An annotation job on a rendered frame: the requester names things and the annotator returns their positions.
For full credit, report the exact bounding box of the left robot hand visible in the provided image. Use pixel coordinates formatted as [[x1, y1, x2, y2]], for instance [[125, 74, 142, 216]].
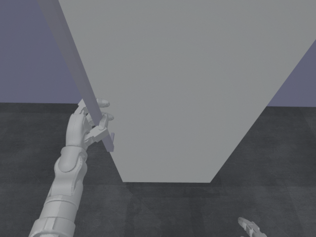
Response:
[[66, 97, 114, 151]]

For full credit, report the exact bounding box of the fridge door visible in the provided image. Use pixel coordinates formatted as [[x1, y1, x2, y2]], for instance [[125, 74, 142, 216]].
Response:
[[59, 0, 316, 183]]

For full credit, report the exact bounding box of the handle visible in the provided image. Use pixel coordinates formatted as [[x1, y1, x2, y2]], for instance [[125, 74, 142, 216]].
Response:
[[37, 0, 115, 152]]

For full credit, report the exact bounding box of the right robot hand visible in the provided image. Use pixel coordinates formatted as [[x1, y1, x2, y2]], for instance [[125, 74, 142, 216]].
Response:
[[238, 217, 267, 237]]

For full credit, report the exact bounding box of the robot left forearm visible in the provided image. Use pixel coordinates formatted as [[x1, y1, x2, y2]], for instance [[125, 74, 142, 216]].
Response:
[[29, 145, 87, 237]]

